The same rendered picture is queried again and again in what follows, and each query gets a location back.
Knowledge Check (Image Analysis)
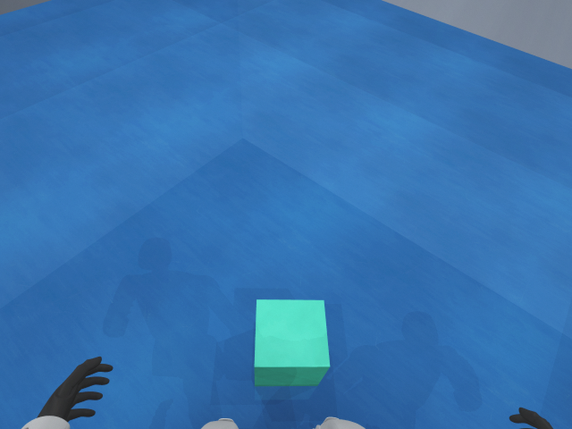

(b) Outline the carton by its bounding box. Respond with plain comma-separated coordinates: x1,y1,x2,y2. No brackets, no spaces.
255,299,330,386

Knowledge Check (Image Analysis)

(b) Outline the left robot hand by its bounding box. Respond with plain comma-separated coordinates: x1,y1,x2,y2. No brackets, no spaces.
37,357,113,422

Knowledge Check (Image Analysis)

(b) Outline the right robot hand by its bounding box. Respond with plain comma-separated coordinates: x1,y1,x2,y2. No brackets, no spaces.
509,408,553,429

